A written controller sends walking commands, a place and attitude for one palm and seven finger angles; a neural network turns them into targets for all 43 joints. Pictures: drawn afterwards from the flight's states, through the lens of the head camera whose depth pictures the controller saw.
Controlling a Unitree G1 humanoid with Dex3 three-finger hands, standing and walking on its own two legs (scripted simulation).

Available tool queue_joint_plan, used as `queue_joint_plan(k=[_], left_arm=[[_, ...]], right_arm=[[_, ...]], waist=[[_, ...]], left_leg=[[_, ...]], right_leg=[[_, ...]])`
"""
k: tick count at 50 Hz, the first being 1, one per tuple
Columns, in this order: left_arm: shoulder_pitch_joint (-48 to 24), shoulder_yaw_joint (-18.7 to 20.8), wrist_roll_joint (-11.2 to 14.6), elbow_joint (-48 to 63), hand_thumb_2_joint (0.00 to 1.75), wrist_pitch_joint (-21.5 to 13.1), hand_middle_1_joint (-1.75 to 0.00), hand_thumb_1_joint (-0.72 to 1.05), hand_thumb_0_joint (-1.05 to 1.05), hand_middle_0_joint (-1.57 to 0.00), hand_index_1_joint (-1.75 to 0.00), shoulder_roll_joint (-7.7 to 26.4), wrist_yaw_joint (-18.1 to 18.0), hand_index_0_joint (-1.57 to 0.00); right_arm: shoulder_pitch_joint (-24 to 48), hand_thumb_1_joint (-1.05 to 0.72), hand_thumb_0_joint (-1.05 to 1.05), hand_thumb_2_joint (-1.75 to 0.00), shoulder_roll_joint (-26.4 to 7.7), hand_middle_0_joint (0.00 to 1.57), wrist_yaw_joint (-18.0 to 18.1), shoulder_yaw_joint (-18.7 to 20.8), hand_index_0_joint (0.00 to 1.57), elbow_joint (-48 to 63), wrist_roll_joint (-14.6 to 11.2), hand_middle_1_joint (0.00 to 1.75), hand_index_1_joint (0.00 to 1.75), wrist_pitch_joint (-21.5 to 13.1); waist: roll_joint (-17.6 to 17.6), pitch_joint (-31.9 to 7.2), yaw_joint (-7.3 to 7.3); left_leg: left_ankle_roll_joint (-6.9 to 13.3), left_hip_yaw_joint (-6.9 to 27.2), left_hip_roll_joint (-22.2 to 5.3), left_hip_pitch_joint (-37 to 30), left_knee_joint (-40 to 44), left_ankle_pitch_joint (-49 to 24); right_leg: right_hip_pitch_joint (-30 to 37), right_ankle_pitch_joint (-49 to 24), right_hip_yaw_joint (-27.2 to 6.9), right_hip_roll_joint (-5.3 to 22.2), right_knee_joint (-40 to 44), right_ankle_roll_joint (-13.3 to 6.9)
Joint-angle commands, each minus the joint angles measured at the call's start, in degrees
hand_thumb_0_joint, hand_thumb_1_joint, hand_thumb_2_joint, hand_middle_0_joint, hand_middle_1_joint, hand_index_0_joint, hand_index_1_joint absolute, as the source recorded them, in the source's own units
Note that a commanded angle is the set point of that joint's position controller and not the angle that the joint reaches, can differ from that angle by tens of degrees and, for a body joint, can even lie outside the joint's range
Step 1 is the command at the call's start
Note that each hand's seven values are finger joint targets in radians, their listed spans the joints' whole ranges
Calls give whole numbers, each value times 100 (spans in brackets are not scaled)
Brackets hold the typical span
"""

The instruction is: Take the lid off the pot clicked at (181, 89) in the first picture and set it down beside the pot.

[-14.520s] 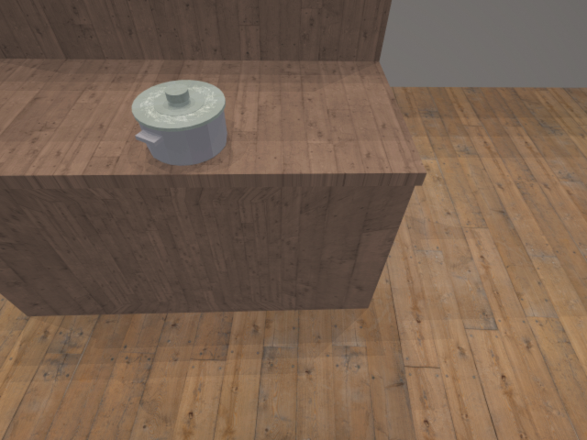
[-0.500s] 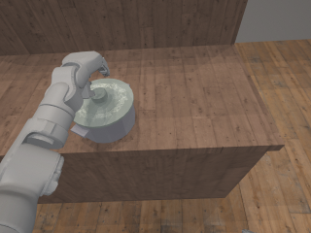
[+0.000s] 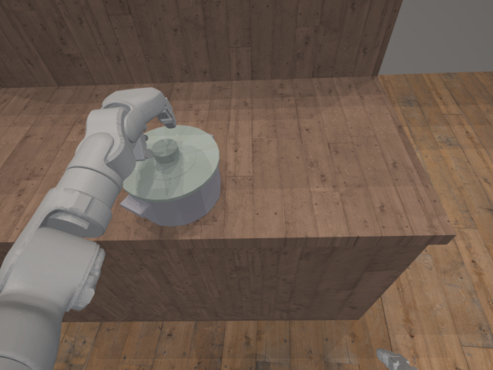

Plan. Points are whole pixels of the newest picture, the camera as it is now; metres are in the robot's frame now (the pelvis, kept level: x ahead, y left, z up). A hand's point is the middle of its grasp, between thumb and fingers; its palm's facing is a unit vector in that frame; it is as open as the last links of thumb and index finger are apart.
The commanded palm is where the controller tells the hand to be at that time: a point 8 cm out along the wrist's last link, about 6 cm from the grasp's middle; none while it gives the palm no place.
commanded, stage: lower the open fingers around the knob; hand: left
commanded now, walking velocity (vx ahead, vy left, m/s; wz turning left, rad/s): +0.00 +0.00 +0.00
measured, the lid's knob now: (165, 150) +0.49 +0.15 +0.07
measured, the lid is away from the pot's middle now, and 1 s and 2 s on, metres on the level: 0.00 0.00 0.00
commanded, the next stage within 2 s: close the fingers and squeeze the knob in 0.74 s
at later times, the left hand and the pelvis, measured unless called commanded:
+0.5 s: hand (153, 153) +0.46 +0.16 +0.10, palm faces -0.35 -0.05 -0.94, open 10.2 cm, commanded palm +0.45 +0.16 +0.16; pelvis -0.01 +0.01 +0.00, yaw -1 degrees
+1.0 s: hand (156, 155) +0.46 +0.16 +0.10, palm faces -0.35 -0.06 -0.94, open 10.1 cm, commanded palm +0.45 +0.16 +0.16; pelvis +0.00 +0.00 +0.00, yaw -1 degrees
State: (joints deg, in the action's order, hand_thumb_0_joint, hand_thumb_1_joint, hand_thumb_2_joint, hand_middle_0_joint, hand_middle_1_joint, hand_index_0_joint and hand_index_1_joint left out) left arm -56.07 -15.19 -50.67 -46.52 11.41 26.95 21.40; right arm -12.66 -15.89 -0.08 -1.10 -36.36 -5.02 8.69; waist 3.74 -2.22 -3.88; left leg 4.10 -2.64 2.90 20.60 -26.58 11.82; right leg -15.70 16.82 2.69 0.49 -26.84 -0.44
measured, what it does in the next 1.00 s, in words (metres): stands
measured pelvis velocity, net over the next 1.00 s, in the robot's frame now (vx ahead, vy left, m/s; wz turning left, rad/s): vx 0.00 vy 0.00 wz -0.02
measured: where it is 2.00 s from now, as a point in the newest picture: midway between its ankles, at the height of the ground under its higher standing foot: outside the picture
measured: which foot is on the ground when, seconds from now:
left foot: down 0.00-1.00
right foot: down 0.00-1.00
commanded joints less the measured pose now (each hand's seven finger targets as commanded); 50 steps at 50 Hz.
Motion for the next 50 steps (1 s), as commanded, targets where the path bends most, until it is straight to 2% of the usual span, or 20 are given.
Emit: queue_joint_plan(k=[1, 5, 6, 9, 11, 15, 22, 25, 29, 32, 33, 34, 35, 37, 39, 42, 43, 45, 49, 50], left_arm=[[-2742, 586, -66, 925, 145, -122, -8, -30, 0, -84, -8, 1330, -181, -84], [-3181, 553, -81, 1449, 145, -313, -8, -30, 0, -84, -8, 1334, -294, -84], [-3035, 401, -110, 1230, 145, -312, -8, -30, 0, -84, -8, 1102, -326, -84], [-2784, 625, -83, 1044, 145, -350, -8, -30, 0, -84, -8, 1218, -440, -84], [-2684, 431, -85, 916, 145, -300, -8, -30, 0, -84, -8, 996, -505, -84], [-2880, 603, -101, 934, 145, -298, -8, -30, 0, -84, -8, 1201, -630, -84], [-2721, 486, -152, 221, 145, -289, -8, -30, 0, -84, -8, 1096, -727, -84], [-2735, 411, -190, 413, 145, -395, -8, -30, 0, -84, -8, 947, -759, -84], [-2678, 572, -158, 395, 145, -442, -8, -30, 0, -84, -8, 1049, -814, -84], [-2880, 485, -162, 673, 145, -433, -8, -30, 0, -84, -8, 965, -907, -84], [-2720, 661, -189, 562, 145, -417, -8, -30, 0, -84, -8, 1159, -936, -84], [-2651, 707, -173, 518, 145, -421, -8, -30, 0, -84, -8, 1188, -941, -84], [-2600, 418, -151, 386, 145, -363, -8, -30, 0, -84, -8, 861, -935, -84], [-2506, 492, -138, 113, 145, -265, -8, -30, 0, -84, -8, 938, -956, -84], [-2972, 618, -166, 705, 145, -340, -8, -30, 0, -84, -8, 1148, -949, -84], [-2617, 513, -164, 155, 145, -239, -8, -30, 0, -84, -8, 1069, -911, -84], [-2615, 488, -176, 86, 107, -232, -59, -14, 0, -57, -59, 1040, -887, -57], [-2850, 536, -160, 568, 107, -318, -63, -12, 0, -56, -63, 1105, -850, -56], [-2570, 698, -170, 570, 107, -399, -71, -8, 0, -56, -71, 1225, -804, -56], [-2361, 571, -130, 381, 107, -371, -73, -7, 0, -56, -73, 1083, -793, -56]], right_arm=[[53, -90, 0, -90, -790, 20, 53, 274, 20, 600, 32, 30, 30, -181], [54, -90, 0, -90, -769, 20, 83, 311, 20, 630, 53, 30, 30, -211], [8, -90, 0, -90, -731, 20, 76, 311, 20, 588, 51, 30, 30, -218], [-84, -90, 0, -90, -776, 20, 45, 336, 20, 533, 74, 30, 30, -213], [-56, -90, 0, -90, -756, 20, 21, 330, 20, 527, 65, 30, 30, -187], [-100, -90, 0, -90, -787, 20, 41, 357, 20, 485, 83, 30, 30, -195], [-196, -90, 0, -90, -802, 20, 104, 333, 20, 401, 56, 30, 30, -179], [-240, -90, 0, -90, -777, 20, 84, 366, 20, 427, 89, 30, 30, -201], [-280, -90, 0, -90, -779, 20, 85, 389, 20, 425, 104, 30, 30, -181], [-283, -90, 0, -90, -750, 20, 76, 412, 20, 395, 101, 30, 30, -192], [-314, -90, 0, -90, -776, 20, 77, 404, 20, 374, 98, 30, 30, -200], [-305, -90, 0, -90, -783, 20, 76, 397, 20, 387, 102, 30, 30, -202], [-261, -90, 0, -90, -760, 20, 59, 390, 20, 370, 89, 30, 30, -176], [-296, -90, 0, -90, -779, 20, 65, 384, 20, 333, 75, 30, 30, -167], [-210, -90, 0, -90, -783, 20, 97, 387, 20, 401, 94, 30, 30, -207], [-261, -90, 0, -90, -789, 20, 124, 352, 20, 332, 64, 30, 30, -183], [-250, -90, 0, -90, -787, 20, 134, 342, 20, 345, 50, 30, 30, -198], [-199, -90, 0, -90, -774, 20, 136, 369, 20, 404, 77, 30, 30, -209], [-207, -90, 0, -90, -758, 20, 135, 370, 20, 457, 88, 30, 30, -219], [-186, -90, 0, -90, -756, 20, 131, 356, 20, 463, 74, 30, 30, -197]], waist=[[-553, -2036, -86], [-150, -2291, -102], [-151, -2269, -118], [-249, -2284, -48], [-301, -2244, -67], [-351, -2299, -68], [-427, -2002, -124], [-118, -2240, -124], [-382, -2320, -109], [-181, -2355, -130], [-205, -2451, -93], [-281, -2413, -78], [-272, -2201, -128], [-435, -2018, -113], [-314, -2434, -103], [-439, -2082, -137], [-446, -2049, -130], [-269, -2288, -130], [-381, -2403, -75], [-410, -2176, -90]], left_leg=[[101, 468, -59, -1810, -83, -1885], [98, 524, -99, -2101, -67, -1939], [81, 555, -83, -2155, -76, -1956], [51, 584, -135, -2099, -64, -2047], [44, 546, -124, -2041, -57, -1903], [64, 528, -140, -1935, -46, -1684], [60, 461, -154, -1616, -11, -1287], [39, 528, -187, -1915, -109, -1767], [60, 499, -186, -1846, -130, -1795], [56, 530, -224, -2021, -136, -1871], [51, 528, -210, -2039, -134, -1935], [47, 533, -213, -1957, -139, -2020], [41, 501, -215, -1865, -124, -1874], [57, 471, -203, -1676, -78, -1507], [77, 478, -174, -1838, -104, -1664], [82, 418, -169, -1577, -66, -1384], [83, 419, -139, -1548, -64, -1335], [97, 431, -167, -1763, -112, -1602], [103, 437, -161, -1785, -172, -1899], [112, 398, -161, -1674, -160, -1812]], right_leg=[[-137, -2170, -98, -163, 251, -143], [-242, -2005, -107, -156, 230, -178], [-388, -1882, -73, -184, 228, -180], [-429, -1819, -36, -187, 210, -202], [-436, -1779, -38, -199, 199, -182], [-332, -1743, -48, -193, 195, -197], [-502, -1505, -61, -202, 211, -189], [-637, -1609, -43, -210, 143, -212], [-566, -1718, -69, -223, 167, -195], [-636, -1687, -32, -236, 146, -201], [-581, -1731, -56, -243, 142, -197], [-526, -1809, -64, -237, 146, -204], [-614, -1722, -35, -234, 142, -192], [-607, -1564, -41, -249, 187, -189], [-413, -1796, -93, -214, 171, -203], [-432, -1693, -93, -222, 198, -177], [-468, -1678, -97, -229, 204, -182], [-355, -1884, -117, -194, 177, -196], [-268, -2085, -125, -203, 169, -188], [-278, -2077, -126, -201, 180, -173]])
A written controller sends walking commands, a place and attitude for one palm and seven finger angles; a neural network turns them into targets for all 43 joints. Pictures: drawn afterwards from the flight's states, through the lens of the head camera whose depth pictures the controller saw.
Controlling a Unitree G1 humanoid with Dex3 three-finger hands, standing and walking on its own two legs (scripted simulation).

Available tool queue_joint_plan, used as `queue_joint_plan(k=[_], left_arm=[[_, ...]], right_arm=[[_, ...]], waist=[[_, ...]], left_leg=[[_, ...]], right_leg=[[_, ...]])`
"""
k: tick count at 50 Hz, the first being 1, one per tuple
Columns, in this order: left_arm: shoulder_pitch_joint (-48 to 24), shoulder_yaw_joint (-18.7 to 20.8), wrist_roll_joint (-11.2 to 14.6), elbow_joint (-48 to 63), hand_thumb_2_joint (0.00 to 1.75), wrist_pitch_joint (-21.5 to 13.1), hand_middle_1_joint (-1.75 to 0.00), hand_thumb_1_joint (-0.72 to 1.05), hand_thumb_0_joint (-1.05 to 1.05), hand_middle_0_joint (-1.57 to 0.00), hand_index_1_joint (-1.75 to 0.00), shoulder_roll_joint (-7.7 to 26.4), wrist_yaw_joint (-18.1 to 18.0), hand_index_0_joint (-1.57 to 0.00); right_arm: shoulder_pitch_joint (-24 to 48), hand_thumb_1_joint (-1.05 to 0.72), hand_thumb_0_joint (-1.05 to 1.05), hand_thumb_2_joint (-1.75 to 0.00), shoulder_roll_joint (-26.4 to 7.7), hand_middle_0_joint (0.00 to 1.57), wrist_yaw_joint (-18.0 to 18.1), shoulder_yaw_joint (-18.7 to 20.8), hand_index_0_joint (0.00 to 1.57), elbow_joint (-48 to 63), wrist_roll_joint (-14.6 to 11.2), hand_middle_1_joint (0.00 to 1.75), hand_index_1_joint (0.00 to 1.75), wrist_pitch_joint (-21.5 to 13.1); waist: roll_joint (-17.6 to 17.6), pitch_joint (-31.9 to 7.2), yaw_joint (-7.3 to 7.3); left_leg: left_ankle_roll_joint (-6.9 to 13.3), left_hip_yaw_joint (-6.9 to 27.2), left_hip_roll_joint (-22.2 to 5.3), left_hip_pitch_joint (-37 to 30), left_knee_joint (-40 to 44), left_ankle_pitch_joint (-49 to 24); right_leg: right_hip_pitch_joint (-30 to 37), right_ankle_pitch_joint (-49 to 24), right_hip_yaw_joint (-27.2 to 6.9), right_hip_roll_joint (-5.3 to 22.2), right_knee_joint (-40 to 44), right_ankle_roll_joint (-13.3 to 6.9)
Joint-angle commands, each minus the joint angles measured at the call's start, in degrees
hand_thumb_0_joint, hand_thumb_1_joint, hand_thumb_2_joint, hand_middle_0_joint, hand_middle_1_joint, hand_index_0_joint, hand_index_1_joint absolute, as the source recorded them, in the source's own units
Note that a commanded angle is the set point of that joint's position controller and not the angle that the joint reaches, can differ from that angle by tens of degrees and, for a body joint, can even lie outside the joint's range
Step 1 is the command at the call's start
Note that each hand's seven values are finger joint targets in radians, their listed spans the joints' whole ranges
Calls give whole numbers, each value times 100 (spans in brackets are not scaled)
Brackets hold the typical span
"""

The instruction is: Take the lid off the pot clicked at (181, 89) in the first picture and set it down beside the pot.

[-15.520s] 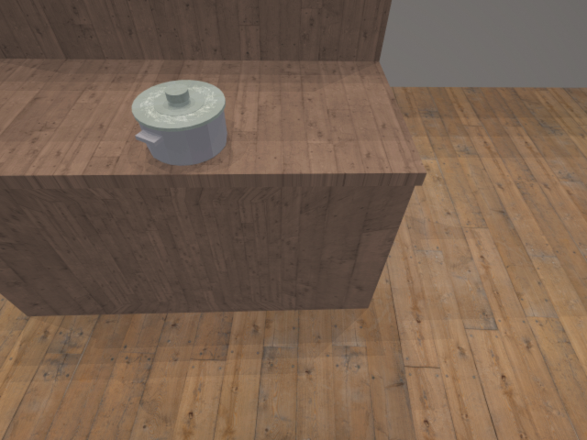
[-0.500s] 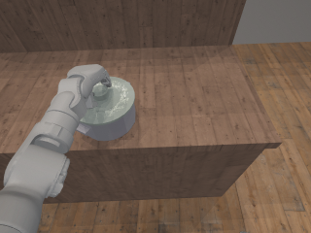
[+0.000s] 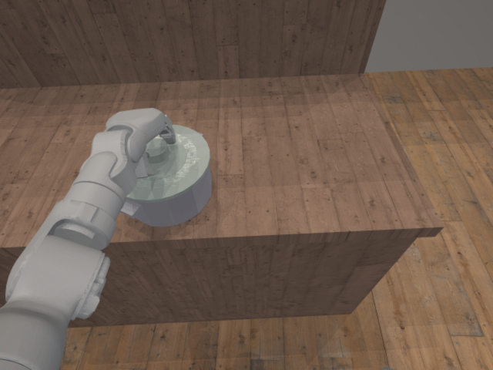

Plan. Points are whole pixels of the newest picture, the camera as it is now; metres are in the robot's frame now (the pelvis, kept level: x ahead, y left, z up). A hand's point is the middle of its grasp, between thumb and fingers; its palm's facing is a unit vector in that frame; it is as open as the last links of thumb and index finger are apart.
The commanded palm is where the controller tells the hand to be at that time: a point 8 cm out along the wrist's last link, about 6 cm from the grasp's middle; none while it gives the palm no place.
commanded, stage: close the fingers and squeeze the knob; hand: left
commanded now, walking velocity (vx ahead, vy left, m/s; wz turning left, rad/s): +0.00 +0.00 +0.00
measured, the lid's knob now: (155, 150) +0.49 +0.16 +0.08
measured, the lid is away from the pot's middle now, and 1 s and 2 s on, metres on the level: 0.00 0.00 0.00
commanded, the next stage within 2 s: lift the lid straight up in 1.32 s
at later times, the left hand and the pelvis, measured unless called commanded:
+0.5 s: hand (145, 153) +0.46 +0.17 +0.10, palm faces -0.36 -0.06 -0.93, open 8.3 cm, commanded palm +0.46 +0.17 +0.16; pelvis +0.00 +0.00 +0.00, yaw +0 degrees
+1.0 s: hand (146, 154) +0.46 +0.17 +0.10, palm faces -0.36 -0.06 -0.93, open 8.2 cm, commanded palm +0.46 +0.17 +0.16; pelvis +0.00 +0.00 +0.00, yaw +0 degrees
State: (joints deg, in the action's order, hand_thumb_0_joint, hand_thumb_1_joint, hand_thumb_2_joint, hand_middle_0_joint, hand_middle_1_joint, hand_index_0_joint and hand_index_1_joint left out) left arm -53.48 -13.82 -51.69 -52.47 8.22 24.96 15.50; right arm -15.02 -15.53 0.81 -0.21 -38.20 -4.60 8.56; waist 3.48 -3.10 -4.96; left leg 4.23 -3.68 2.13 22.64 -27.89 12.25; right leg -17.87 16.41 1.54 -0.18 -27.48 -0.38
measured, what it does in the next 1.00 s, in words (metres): stands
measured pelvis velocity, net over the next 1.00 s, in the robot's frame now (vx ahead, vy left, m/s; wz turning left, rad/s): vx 0.00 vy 0.00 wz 0.00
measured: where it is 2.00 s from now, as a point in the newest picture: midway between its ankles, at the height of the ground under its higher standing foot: outside the picture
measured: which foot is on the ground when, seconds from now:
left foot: down 0.00-1.00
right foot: down 0.00-1.00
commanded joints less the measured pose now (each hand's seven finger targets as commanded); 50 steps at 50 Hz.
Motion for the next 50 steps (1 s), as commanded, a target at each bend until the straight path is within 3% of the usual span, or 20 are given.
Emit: queue_joint_plan(k=[1, 5, 7, 9, 10, 13, 15, 20, 21, 22, 29, 31, 34, 35, 37, 39, 40, 42, 47, 50], left_arm=[[-2637, 443, -39, 891, 107, -34, -75, -6, 0, -56, -75, 1317, -199, -56], [-2931, 503, -68, 1252, 106, -63, -81, -2, 0, -56, -81, 1455, -212, -56], [-2766, 357, -58, 1073, 105, -46, -84, 0, 0, -57, -84, 1237, -217, -57], [-2801, 522, -57, 1029, 105, -49, -86, 2, 0, -57, -86, 1428, -210, -57], [-2824, 382, -33, 976, 104, -26, -87, 3, 0, -58, -87, 1298, -206, -58], [-2971, 478, -101, 996, 103, -15, -90, 7, 0, -59, -90, 1493, -224, -59], [-2866, 342, -80, 895, 101, -5, -92, 9, 0, -60, -92, 1254, -201, -60], [-2950, 600, -80, 914, 98, -45, -96, 15, 0, -63, -96, 1604, -196, -63], [-3156, 534, -115, 1173, 97, -84, -97, 16, 0, -63, -97, 1565, -192, -63], [-2982, 323, -94, 1052, 96, -71, -97, 18, 0, -64, -97, 1237, -179, -64], [-2846, 562, -75, 1249, 89, -129, -101, 27, 0, -69, -101, 1441, -210, -69], [-2707, 539, -97, 932, 86, -62, -102, 30, 0, -70, -102, 1445, -238, -70], [-2930, 432, -104, 1211, 82, -70, -102, 34, 0, -73, -102, 1288, -235, -73], [-2866, 528, -99, 1156, 81, -44, -103, 36, 0, -73, -103, 1419, -261, -73], [-2830, 311, -79, 1004, 86, 3, -102, 33, 0, -74, -100, 1142, -250, -70], [-2927, 363, -102, 1162, 89, -14, -103, 33, 0, -75, -99, 1155, -255, -69], [-2961, 378, -92, 1087, 90, 13, -103, 33, 0, -75, -99, 1225, -270, -68], [-3012, 168, -61, 815, 91, 93, -104, 34, 0, -77, -98, 955, -265, -67], [-3103, 323, -86, 636, 93, 105, -105, 39, 0, -80, -98, 1196, -243, -68], [-3252, 272, -91, 846, 94, 15, -106, 42, 0, -82, -99, 1148, -216, -69]], right_arm=[[37, -90, 0, -90, -811, 20, 49, 257, 20, 607, 20, 30, 30, -170], [91, -90, 0, -90, -804, 20, 56, 275, 20, 639, 25, 30, 30, -161], [87, -90, 0, -90, -773, 20, 57, 266, 20, 641, 16, 30, 30, -155], [80, -90, 0, -90, -799, 20, 61, 256, 20, 632, 18, 30, 30, -157], [83, -90, 0, -90, -805, 20, 64, 250, 20, 619, 13, 30, 30, -136], [91, -90, 0, -90, -818, 20, 93, 228, 20, 590, -2, 30, 30, -142], [70, -90, 0, -90, -794, 20, 91, 251, 20, 601, 20, 30, 30, -152], [14, -90, 0, -90, -830, 20, 118, 252, 20, 626, 35, 30, 30, -178], [38, -90, 0, -90, -822, 20, 112, 249, 20, 618, 27, 30, 30, -178], [29, -90, 0, -90, -782, 20, 104, 269, 20, 635, 31, 30, 30, -188], [22, -90, 0, -90, -809, 20, 44, 292, 20, 639, 46, 30, 30, -176], [-33, -90, 0, -90, -830, 20, 51, 282, 20, 561, 21, 30, 30, -150], [22, -90, 0, -90, -796, 20, 45, 294, 20, 623, 44, 30, 30, -184], [-22, -90, 0, -90, -820, 20, 33, 297, 20, 576, 41, 30, 30, -168], [-27, -90, 0, -90, -798, 20, 13, 282, 20, 559, 28, 30, 30, -154], [25, -90, 0, -90, -780, 20, 10, 301, 20, 605, 55, 30, 30, -177], [-14, -90, 0, -90, -805, 20, 10, 295, 20, 558, 42, 30, 30, -158], [-33, -90, 0, -90, -792, 20, 21, 290, 20, 522, 27, 30, 30, -142], [-65, -90, 0, -90, -816, 20, 108, 266, 20, 509, 35, 30, 30, -205], [-61, -90, 0, -90, -804, 20, 106, 274, 20, 521, 50, 30, 30, -231]], waist=[[-494, -2023, 12], [-186, -2165, 5], [-201, -2091, -6], [-368, -2068, 18], [-393, -2021, -17], [-281, -2085, -13], [-320, -2065, -30], [-306, -2273, 7], [-208, -2394, -15], [-207, -2316, -44], [-278, -2350, 30], [-422, -2114, -2], [-279, -2353, 9], [-224, -2235, 5], [-248, -2124, -28], [-148, -2337, 2], [-173, -2201, -32], [-319, -2016, -84], [-450, -2157, -75], [-215, -2195, -82]], left_leg=[[97, 479, -67, -1790, -13, -1714], [98, 505, -89, -1974, -30, -1767], [92, 504, -76, -1962, -40, -1758], [88, 509, -64, -1803, -9, -1642], [97, 481, -68, -1768, -3, -1559], [91, 474, -57, -1802, 11, -1519], [97, 471, -70, -1802, -13, -1586], [118, 455, -58, -1801, -25, -1657], [105, 483, -67, -1963, -31, -1819], [107, 496, -69, -2009, -74, -1964], [100, 525, -112, -2043, -92, -2273], [90, 502, -117, -1922, -54, -2006], [90, 547, -103, -2067, -82, -2175], [83, 546, -138, -2076, -79, -2187], [52, 583, -142, -2066, -61, -2143], [59, 572, -126, -2183, -92, -2183], [55, 581, -147, -2134, -78, -2057], [41, 574, -144, -1996, -4, -1710], [87, 511, -94, -1870, 16, -1459], [78, 522, -107, -1979, -17, -1608]], right_leg=[[-82, -2010, -4, -147, 260, -167], [-95, -1973, -19, -127, 248, -196], [-180, -1906, -7, -145, 256, -192], [-87, -1920, -19, -146, 272, -200], [-81, -1904, -13, -143, 261, -187], [-92, -1917, -34, -143, 265, -194], [-101, -1921, -16, -145, 264, -189], [79, -2072, -73, -129, 261, -187], [3, -2141, -62, -129, 248, -189], [-90, -2142, -33, -143, 242, -186], [-95, -2223, -7, -158, 235, -188], [-177, -2069, 18, -185, 248, -174], [-187, -2087, 8, -172, 227, -194], [-209, -2079, 23, -174, 220, -194], [-354, -1935, 67, -191, 208, -195], [-354, -1923, 33, -184, 225, -202], [-377, -1860, 45, -184, 223, -202], [-497, -1627, 77, -200, 243, -195], [-270, -1700, 2, -171, 274, -191], [-328, -1768, 2, -161, 267, -205]])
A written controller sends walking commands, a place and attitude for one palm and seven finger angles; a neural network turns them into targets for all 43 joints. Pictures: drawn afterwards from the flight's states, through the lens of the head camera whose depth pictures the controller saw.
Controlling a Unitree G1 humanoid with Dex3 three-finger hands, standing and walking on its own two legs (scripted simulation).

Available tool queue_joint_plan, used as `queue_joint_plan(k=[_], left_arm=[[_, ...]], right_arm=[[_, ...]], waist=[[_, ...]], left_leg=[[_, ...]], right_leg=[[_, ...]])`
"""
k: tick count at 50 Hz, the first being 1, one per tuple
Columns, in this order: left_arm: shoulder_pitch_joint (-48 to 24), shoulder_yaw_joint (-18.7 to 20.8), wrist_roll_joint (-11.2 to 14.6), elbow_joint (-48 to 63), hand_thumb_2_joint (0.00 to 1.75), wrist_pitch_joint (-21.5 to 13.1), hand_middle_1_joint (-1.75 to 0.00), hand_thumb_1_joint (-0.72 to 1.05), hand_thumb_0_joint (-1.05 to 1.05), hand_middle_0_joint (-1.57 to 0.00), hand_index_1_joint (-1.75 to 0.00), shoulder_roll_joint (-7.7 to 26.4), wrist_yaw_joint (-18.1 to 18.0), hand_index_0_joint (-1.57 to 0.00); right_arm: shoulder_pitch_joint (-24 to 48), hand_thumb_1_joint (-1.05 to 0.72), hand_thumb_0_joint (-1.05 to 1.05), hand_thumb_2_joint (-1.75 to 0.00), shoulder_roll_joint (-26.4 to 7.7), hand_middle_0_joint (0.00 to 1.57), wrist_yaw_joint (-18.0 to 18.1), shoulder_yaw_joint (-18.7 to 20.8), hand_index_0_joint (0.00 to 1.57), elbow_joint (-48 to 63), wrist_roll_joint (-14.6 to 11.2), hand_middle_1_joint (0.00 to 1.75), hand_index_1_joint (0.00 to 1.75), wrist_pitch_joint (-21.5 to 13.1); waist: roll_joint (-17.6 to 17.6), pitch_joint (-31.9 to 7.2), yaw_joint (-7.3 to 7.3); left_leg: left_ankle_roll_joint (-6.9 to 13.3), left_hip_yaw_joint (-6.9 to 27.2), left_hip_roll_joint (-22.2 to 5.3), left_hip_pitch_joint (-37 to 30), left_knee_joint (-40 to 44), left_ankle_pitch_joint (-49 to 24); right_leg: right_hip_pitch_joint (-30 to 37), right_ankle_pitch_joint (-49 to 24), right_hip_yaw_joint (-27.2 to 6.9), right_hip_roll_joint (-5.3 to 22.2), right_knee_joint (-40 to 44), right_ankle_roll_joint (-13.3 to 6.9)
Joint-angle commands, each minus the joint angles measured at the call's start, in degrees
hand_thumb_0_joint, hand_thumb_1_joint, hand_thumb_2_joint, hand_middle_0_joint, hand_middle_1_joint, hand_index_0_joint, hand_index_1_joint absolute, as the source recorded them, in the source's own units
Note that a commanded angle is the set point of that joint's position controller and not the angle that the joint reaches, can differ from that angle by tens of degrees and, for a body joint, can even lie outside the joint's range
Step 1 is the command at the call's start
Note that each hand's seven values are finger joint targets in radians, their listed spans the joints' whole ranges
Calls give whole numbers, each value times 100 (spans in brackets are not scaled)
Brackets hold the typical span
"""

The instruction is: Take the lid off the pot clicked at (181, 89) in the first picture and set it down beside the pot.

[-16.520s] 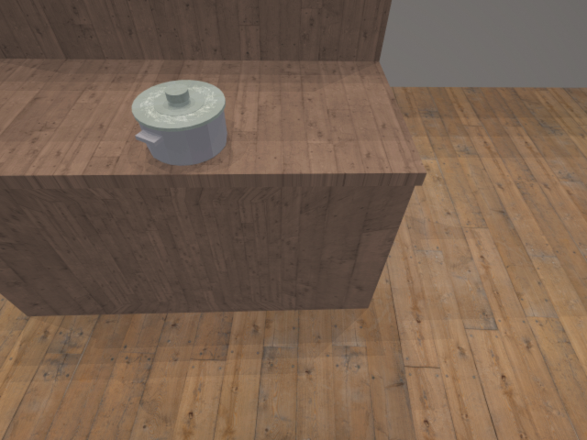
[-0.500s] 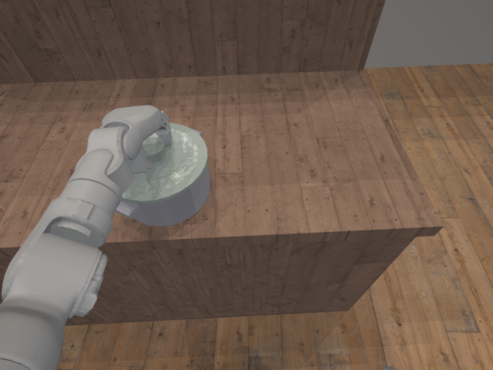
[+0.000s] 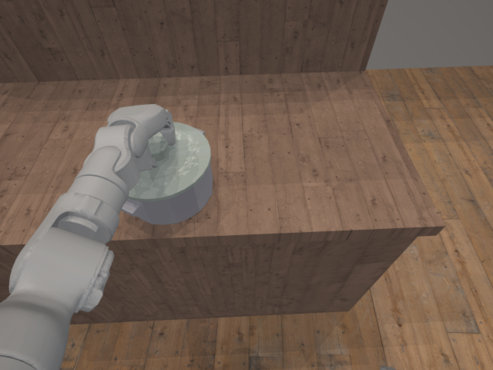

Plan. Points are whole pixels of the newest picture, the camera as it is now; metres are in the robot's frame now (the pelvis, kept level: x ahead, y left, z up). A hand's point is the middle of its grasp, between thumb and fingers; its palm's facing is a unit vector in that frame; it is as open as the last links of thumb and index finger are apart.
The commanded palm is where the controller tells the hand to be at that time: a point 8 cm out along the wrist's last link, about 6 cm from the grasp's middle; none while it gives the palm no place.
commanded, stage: close the fingers and squeeze the knob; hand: left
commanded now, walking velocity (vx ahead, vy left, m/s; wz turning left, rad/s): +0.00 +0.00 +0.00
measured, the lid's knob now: (155, 148) +0.49 +0.16 +0.08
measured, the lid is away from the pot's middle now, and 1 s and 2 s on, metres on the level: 0.00 0.00 0.01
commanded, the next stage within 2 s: lift the lid straight up in 0.32 s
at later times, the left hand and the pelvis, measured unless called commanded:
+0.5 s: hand (147, 151) +0.46 +0.16 +0.10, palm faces -0.36 -0.06 -0.93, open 8.2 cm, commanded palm +0.45 +0.17 +0.17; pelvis +0.00 +0.00 +0.00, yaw +0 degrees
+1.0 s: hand (141, 137) +0.47 +0.17 +0.13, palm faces -0.33 -0.06 -0.94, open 8.2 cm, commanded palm +0.46 +0.16 +0.21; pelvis +0.00 +0.00 +0.00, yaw +1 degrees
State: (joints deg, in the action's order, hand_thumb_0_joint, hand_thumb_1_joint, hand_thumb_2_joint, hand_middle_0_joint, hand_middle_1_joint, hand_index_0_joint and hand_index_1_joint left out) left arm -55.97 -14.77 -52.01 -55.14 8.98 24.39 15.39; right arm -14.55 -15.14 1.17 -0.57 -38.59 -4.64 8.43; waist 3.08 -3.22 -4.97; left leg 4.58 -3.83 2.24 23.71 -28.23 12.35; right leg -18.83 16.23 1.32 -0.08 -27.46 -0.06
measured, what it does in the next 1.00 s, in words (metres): stands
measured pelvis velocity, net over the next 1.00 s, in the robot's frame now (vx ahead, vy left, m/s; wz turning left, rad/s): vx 0.00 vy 0.00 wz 0.01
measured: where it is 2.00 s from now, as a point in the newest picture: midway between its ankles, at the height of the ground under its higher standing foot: outside the picture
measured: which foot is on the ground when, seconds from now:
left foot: down 0.00-1.00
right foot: down 0.00-1.00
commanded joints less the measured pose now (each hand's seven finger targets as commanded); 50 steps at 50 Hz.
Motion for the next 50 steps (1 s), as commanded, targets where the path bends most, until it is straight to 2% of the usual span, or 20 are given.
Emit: queue_joint_plan(k=[1, 5, 6, 12, 13, 15, 16, 18, 25, 26, 30, 32, 34, 35, 38, 41, 43, 46, 49, 50], left_arm=[[-2922, 496, -90, 1029, 94, -72, -106, 43, 0, -83, -99, 1345, -214, -69], [-2942, 334, -62, 1112, 96, -107, -107, 47, 0, -85, -100, 1159, -202, -71], [-3015, 469, -94, 1250, 96, -125, -107, 48, 0, -86, -100, 1314, -227, -72], [-2857, 403, -48, 1030, 99, -63, -109, 54, 0, -89, -102, 1227, -246, -75], [-2880, 445, -88, 1055, 99, -69, -109, 55, 0, -90, -102, 1321, -256, -75], [-2970, 342, -54, 1225, 100, -86, -110, 57, 0, -91, -102, 1139, -255, -76], [-2784, 492, -79, 1054, 101, -77, -110, 57, 0, -91, -102, 1304, -267, -77], [-2986, 308, -70, 1135, 101, -59, -110, 58, 0, -92, -103, 1127, -251, -77], [-3218, 517, -35, 1676, 102, -143, -110, 60, 0, -93, -103, 1417, -243, -78], [-3190, 743, -72, 1797, 102, -166, -110, 60, 0, -93, -103, 1663, -273, -78], [-3275, 542, -34, 1627, 102, -63, -110, 60, 0, -93, -103, 1468, -272, -78], [-3431, 693, -46, 1695, 102, -25, -110, 60, 0, -93, -103, 1696, -279, -78], [-3553, 448, -47, 1927, 102, -70, -110, 60, 0, -93, -103, 1362, -225, -78], [-3408, 532, -42, 1701, 102, -22, -110, 60, 0, -93, -103, 1473, -224, -78], [-3269, 675, -62, 1444, 102, 59, -110, 60, 0, -93, -103, 1685, -157, -78], [-3490, 446, -82, 1960, 102, 16, -110, 60, 0, -93, -103, 1417, -83, -78], [-3387, 394, -73, 1602, 102, 130, -110, 60, 0, -93, -103, 1344, -26, -78], [-3488, 540, -32, 1587, 103, 166, -110, 60, 0, -93, -103, 1540, 63, -78], [-3800, 483, -72, 2056, 103, 75, -110, 60, 0, -93, -103, 1501, 132, -78], [-3709, 488, -74, 1823, 103, 117, -110, 60, 0, -93, -103, 1520, 131, -78]], right_arm=[[-140, -90, 0, -90, -857, 20, 66, 310, 20, 541, 49, 30, 30, -215], [-134, -90, 0, -90, -852, 20, 52, 318, 20, 561, 49, 30, 30, -208], [-155, -90, 0, -90, -859, 20, 46, 330, 20, 553, 59, 30, 30, -221], [-165, -90, 0, -90, -868, 20, 47, 331, 20, 528, 42, 30, 30, -206], [-141, -90, 0, -90, -876, 20, 47, 314, 20, 531, 29, 30, 30, -207], [-146, -90, 0, -90, -849, 20, 37, 339, 20, 537, 57, 30, 30, -228], [-177, -90, 0, -90, -863, 20, 40, 335, 20, 517, 51, 30, 30, -229], [-150, -90, 0, -90, -867, 20, 42, 326, 20, 515, 35, 30, 30, -217], [-88, -90, 0, -90, -839, 20, 40, 339, 20, 582, 60, 30, 30, -280], [-104, -90, 0, -90, -839, 20, 45, 348, 20, 592, 71, 30, 30, -300], [-69, -90, 0, -90, -834, 20, 47, 326, 20, 574, 50, 30, 30, -315], [-63, -90, 0, -90, -851, 20, 68, 320, 20, 548, 43, 30, 30, -342], [-9, -90, 0, -90, -788, 20, 74, 318, 20, 607, 50, 30, 30, -409], [-74, -90, 0, -90, -826, 20, 71, 326, 20, 541, 54, 30, 30, -397], [-38, -90, 0, -90, -861, 20, 77, 282, 20, 540, 39, 30, 30, -382], [36, -90, 0, -90, -804, 20, 50, 307, 20, 619, 50, 30, 30, -431], [0, -90, 0, -90, -843, 20, 36, 289, 20, 543, 34, 30, 30, -371], [34, -90, 0, -90, -859, 20, 55, 278, 20, 584, 34, 30, 30, -380], [56, -90, 0, -90, -820, 20, 80, 286, 20, 646, 47, 30, 30, -457], [10, -90, 0, -90, -835, 20, 69, 284, 20, 595, 53, 30, 30, -442]], waist=[[-262, -2174, -65], [-200, -2111, -90], [-119, -2253, -53], [-310, -2083, -73], [-205, -2130, -54], [-70, -2154, -70], [-224, -2220, -35], [-259, -2150, -92], [-81, -2466, -55], [13, -2609, 3], [-115, -2295, -62], [-56, -2390, -46], [-12, -2586, -79], [3, -2373, -82], [-210, -2320, -21], [48, -2600, -44], [-184, -2281, -63], [-257, -2250, -34], [-160, -2567, -46], [-81, -2377, -53]], left_leg=[[36, 556, -122, -2095, 21, -1676], [35, 559, -139, -2101, 8, -1786], [23, 584, -141, -2208, 19, -1807], [40, 541, -131, -2048, 43, -1612], [24, 555, -122, -2067, 64, -1550], [27, 567, -142, -2195, 22, -1741], [22, 590, -131, -2177, 25, -1739], [21, 575, -132, -2134, 47, -1617], [44, 592, -139, -2364, -6, -1968], [42, 611, -139, -2474, -6, -2136], [44, 599, -137, -2322, 51, -1891], [36, 606, -129, -2362, 83, -1791], [33, 649, -110, -2567, 18, -2116], [29, 653, -139, -2515, 22, -2057], [36, 601, -73, -2267, 97, -1767], [23, 670, -89, -2637, 17, -2302], [10, 652, -88, -2451, 53, -2146], [49, 595, -41, -2304, 115, -1788], [51, 673, -66, -2606, 57, -2283], [42, 679, -79, -2563, 50, -2269]], right_leg=[[-250, -1759, 30, -189, 257, -239], [-295, -1784, 46, -186, 250, -238], [-302, -1751, 53, -195, 245, -242], [-272, -1694, 53, -201, 275, -233], [-303, -1624, 47, -202, 271, -240], [-342, -1693, 66, -193, 253, -253], [-296, -1671, 57, -208, 256, -242], [-367, -1644, 66, -211, 261, -237], [-111, -1942, 24, -185, 252, -237], [-59, -2015, 23, -187, 250, -242], [-111, -1890, 48, -191, 304, -234], [-51, -1888, 33, -182, 301, -243], [-118, -1986, 38, -191, 299, -241], [-168, -1929, 54, -194, 312, -241], [24, -1974, 27, -182, 336, -237], [-15, -2144, 29, -176, 297, -235], [-113, -2067, 60, -193, 316, -231], [58, -2038, 19, -170, 375, -228], [71, -2214, 16, -159, 356, -237], [9, -2175, 25, -172, 354, -237]])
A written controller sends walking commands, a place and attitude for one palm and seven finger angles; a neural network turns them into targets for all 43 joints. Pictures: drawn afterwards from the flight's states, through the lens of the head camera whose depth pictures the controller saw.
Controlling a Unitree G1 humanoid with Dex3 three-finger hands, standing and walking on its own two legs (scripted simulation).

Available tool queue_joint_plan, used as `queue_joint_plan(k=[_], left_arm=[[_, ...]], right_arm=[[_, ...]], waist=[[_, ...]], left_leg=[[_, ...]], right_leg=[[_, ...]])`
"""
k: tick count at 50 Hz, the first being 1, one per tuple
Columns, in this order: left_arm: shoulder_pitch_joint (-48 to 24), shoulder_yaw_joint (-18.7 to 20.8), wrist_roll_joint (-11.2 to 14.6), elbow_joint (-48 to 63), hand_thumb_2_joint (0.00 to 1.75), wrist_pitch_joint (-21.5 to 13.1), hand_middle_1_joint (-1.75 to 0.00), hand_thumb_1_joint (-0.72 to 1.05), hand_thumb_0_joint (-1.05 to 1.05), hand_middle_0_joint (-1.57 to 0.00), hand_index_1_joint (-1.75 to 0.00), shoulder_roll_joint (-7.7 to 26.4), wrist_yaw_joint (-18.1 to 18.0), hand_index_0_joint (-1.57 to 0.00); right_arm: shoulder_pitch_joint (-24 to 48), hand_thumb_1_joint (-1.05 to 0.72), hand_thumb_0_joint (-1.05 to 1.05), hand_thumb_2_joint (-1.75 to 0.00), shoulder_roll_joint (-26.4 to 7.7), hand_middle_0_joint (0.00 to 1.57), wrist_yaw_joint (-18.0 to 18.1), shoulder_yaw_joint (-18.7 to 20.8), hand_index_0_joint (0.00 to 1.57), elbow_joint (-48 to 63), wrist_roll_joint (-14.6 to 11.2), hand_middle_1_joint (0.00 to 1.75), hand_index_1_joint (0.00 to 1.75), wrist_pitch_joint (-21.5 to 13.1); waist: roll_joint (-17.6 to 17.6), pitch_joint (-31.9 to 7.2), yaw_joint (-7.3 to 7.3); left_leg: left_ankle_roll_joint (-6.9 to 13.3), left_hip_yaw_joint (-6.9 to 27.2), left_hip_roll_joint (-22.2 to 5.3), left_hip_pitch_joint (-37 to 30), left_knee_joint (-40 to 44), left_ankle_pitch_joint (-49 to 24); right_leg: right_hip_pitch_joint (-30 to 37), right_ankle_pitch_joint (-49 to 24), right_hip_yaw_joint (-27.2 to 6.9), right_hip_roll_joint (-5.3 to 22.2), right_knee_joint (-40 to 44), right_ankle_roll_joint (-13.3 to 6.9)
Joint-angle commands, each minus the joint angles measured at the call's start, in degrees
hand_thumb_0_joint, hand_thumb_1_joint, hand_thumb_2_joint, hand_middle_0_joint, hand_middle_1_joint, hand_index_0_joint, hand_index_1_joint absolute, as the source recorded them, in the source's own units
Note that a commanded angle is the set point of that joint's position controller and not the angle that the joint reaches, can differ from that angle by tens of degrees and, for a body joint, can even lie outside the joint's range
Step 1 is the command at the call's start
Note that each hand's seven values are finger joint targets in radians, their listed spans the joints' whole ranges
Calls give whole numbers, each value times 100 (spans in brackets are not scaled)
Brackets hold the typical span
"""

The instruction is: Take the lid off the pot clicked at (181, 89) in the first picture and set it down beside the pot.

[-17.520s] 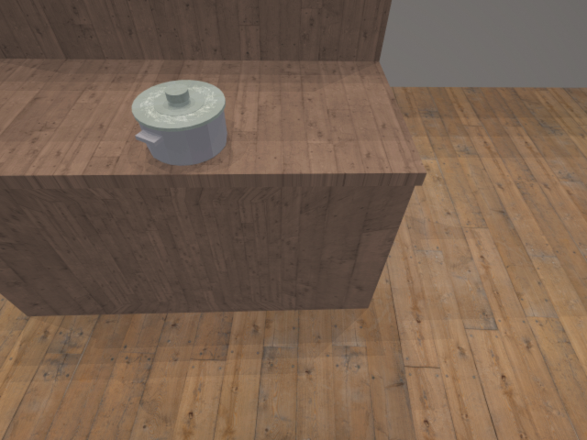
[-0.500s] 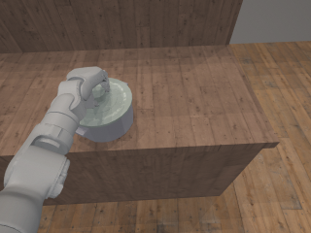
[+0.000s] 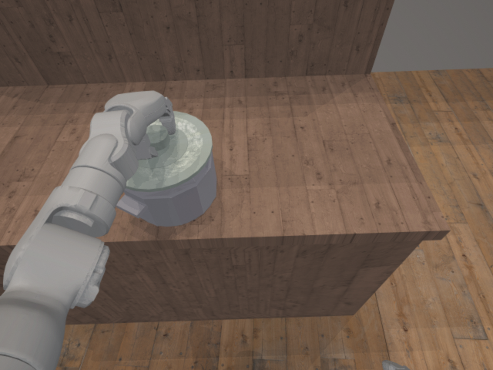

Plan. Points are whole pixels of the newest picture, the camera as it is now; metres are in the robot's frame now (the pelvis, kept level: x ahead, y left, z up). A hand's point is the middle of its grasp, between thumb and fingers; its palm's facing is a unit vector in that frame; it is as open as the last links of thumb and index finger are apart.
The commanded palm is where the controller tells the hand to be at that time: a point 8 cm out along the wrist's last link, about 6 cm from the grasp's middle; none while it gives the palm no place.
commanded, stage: lift the lid straight up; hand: left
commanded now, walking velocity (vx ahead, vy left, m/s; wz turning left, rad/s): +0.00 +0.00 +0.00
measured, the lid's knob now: (155, 137) +0.49 +0.16 +0.11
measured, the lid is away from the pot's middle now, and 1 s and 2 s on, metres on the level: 0.00 0.01 0.06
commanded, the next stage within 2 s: move the lid sideways beside the pot in 1.42 s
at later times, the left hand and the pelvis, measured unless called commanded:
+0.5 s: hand (146, 118) +0.47 +0.15 +0.17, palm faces -0.30 -0.05 -0.95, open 8.2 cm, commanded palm +0.46 +0.15 +0.25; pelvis +0.00 +0.00 +0.00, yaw +0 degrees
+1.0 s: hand (133, 93) +0.47 +0.16 +0.21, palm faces -0.26 -0.04 -0.97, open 8.2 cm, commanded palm +0.45 +0.16 +0.29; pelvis +0.00 +0.00 +0.00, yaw +1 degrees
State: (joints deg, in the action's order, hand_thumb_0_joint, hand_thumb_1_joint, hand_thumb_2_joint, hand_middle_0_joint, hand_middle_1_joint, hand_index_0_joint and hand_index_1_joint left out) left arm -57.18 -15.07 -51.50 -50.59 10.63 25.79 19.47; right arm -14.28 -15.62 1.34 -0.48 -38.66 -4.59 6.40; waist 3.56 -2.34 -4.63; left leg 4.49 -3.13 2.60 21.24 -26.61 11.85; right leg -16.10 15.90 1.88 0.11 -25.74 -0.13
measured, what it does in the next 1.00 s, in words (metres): stands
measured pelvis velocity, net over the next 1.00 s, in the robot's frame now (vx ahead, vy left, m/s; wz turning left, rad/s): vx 0.00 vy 0.00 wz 0.01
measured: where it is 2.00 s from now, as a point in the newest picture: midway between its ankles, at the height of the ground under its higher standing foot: outside the picture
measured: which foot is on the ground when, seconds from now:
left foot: down 0.00-1.00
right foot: down 0.00-1.00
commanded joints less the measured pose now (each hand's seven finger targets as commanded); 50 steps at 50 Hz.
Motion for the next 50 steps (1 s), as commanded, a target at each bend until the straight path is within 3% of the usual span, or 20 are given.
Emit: queue_joint_plan(k=[1, 2, 5, 6, 12, 16, 18, 20, 24, 25, 28, 31, 33, 36, 39, 40, 44, 45, 49, 50], left_arm=[[-3631, 425, -139, 1304, 103, -23, -110, 60, 0, -93, -103, 1289, -263, -78], [-3634, 408, -118, 1186, 103, 26, -110, 60, 0, -93, -103, 1222, -259, -78], [-3842, 566, -133, 1509, 103, -3, -110, 60, 0, -93, -103, 1435, -251, -78], [-3743, 686, -189, 1325, 103, 24, -110, 60, 0, -93, -103, 1589, -249, -78], [-3610, 372, -161, 1261, 103, 189, -110, 60, 0, -93, -103, 1154, -128, -78], [-4009, 588, -189, 1491, 103, 207, -110, 60, 0, -93, -103, 1487, -54, -78], [-3966, 529, -213, 1169, 103, 262, -110, 60, 0, -93, -103, 1476, -13, -78], [-4227, 457, -189, 1482, 103, 218, -110, 60, 0, -93, -103, 1421, 15, -78], [-4106, 508, -208, 1052, 103, 273, -110, 60, 0, -93, -103, 1469, 103, -78], [-4274, 588, -214, 1264, 103, 260, -110, 60, 0, -93, -103, 1632, 102, -78], [-4405, 429, -264, 1207, 103, 284, -110, 60, 0, -93, -103, 1514, 161, -78], [-4294, 600, -266, 1041, 103, 274, -110, 60, 0, -93, -103, 1714, 222, -78], [-4490, 378, -229, 1261, 103, 265, -110, 60, 0, -93, -103, 1420, 274, -78], [-4538, 511, -241, 1209, 103, 287, -110, 60, 0, -93, -103, 1616, 331, -78], [-4596, 321, -176, 1420, 103, 288, -110, 60, 0, -93, -103, 1358, 396, -78], [-4710, 490, -223, 1537, 103, 290, -110, 60, 0, -93, -103, 1586, 387, -78], [-4773, 347, -201, 1399, 103, 374, -110, 60, 0, -93, -103, 1414, 458, -78], [-4855, 620, -252, 1590, 103, 360, -110, 60, 0, -93, -103, 1756, 439, -78], [-4682, 306, -249, 1346, 103, 454, -110, 60, 0, -93, -103, 1340, 540, -78], [-4671, 434, -291, 1207, 103, 504, -110, 60, 0, -93, -103, 1523, 545, -78]], right_arm=[[-16, -90, 0, -90, -785, 20, 43, 260, 20, 576, 30, 30, 30, -226], [-27, -90, 0, -90, -787, 20, 38, 274, 20, 555, 33, 30, 30, -220], [-11, -90, 0, -90, -779, 20, 40, 270, 20, 631, 69, 30, 30, -285], [-20, -90, 0, -90, -796, 20, 42, 255, 20, 606, 65, 30, 30, -279], [75, -90, 0, -90, -772, 20, -27, 267, 20, 646, 48, 30, 30, -262], [71, -90, 0, -90, -804, 20, 7, 250, 20, 660, 67, 30, 30, -294], [97, -90, 0, -90, -803, 20, 37, 216, 20, 635, 46, 30, 30, -284], [142, -90, 0, -90, -785, 20, 38, 224, 20, 680, 45, 30, 30, -323], [102, -90, 0, -90, -803, 20, 70, 204, 20, 634, 50, 30, 30, -337], [129, -90, 0, -90, -812, 20, 62, 197, 20, 660, 54, 30, 30, -348], [154, -90, 0, -90, -790, 20, 75, 176, 20, 657, 41, 30, 30, -363], [125, -90, 0, -90, -816, 20, 91, 184, 20, 664, 50, 30, 30, -380], [139, -90, 0, -90, -776, 20, 86, 206, 20, 694, 48, 30, 30, -438], [94, -90, 0, -90, -816, 20, 73, 206, 20, 654, 58, 30, 30, -442], [140, -90, 0, -90, -811, 20, 45, 208, 20, 710, 60, 30, 30, -469], [110, -90, 0, -90, -807, 20, 32, 215, 20, 675, 75, 30, 30, -470], [118, -90, 0, -90, -834, 20, 17, 219, 20, 667, 63, 30, 30, -448], [130, -90, 0, -90, -816, 20, 11, 219, 20, 691, 85, 30, 30, -473], [150, -90, 0, -90, -804, 20, -21, 219, 20, 688, 70, 30, 30, -452], [172, -90, 0, -90, -812, 20, -27, 204, 20, 669, 71, 30, 30, -439]], waist=[[-181, -2424, -103], [-248, -2299, -111], [-35, -2656, -51], [-181, -2649, -26], [-212, -2432, -37], [-337, -2652, -16], [-432, -2402, -26], [-315, -2491, -38], [-493, -2287, -29], [-338, -2332, -4], [-263, -2324, -38], [-419, -2346, -19], [-300, -2445, -48], [-340, -2443, -40], [-205, -2553, -44], [-204, -2610, -18], [-221, -2484, -50], [-231, -2712, 25], [-259, -2506, -18], [-332, -2435, 10]], left_leg=[[26, 629, -100, -2304, -74, -2119], [24, 620, -123, -2260, -62, -2015], [35, 628, -94, -2412, -78, -2155], [31, 632, -87, -2345, -55, -2105], [5, 655, -116, -2387, -54, -2305], [41, 631, -68, -2388, 1, -2107], [53, 580, -42, -2166, 53, -1823], [52, 602, -55, -2279, 73, -1837], [60, 569, -33, -2038, 112, -1673], [53, 582, -43, -2111, 131, -1670], [49, 592, -11, -2167, 144, -1563], [73, 594, -12, -2133, 135, -1611], [76, 622, 1, -2328, 101, -1733], [79, 617, -3, -2308, 95, -1811], [58, 673, -8, -2437, 48, -2211], [45, 691, -35, -2517, 49, -2271], [27, 685, -25, -2465, 85, -2193], [24, 721, -38, -2550, 80, -2276], [6, 736, -44, -2532, 70, -2530], [6, 721, -40, -2458, 91, -2293]], right_leg=[[-341, -2035, -2, -207, 184, -227], [-396, -1950, 18, -205, 184, -234], [-189, -2094, -26, -181, 174, -248], [-139, -2092, -29, -195, 183, -244], [-310, -2032, 4, -192, 191, -236], [-58, -2144, -37, -178, 215, -233], [-50, -2086, -38, -175, 257, -227], [-40, -2061, -54, -155, 266, -231], [8, -2044, -55, -146, 308, -247], [46, -2049, -53, -140, 283, -247], [-47, -1939, -58, -147, 311, -248], [54, -2009, -77, -147, 330, -241], [-61, -2021, -58, -156, 323, -242], [6, -2111, -77, -156, 331, -238], [-28, -2258, -62, -142, 307, -255], [-4, -2248, -55, -154, 282, -243], [-102, -2150, -23, -149, 331, -263], [49, -2201, -46, -153, 277, -253], [-122, -2208, -7, -162, 320, -265], [-110, -2088, -22, -167, 309, -252]])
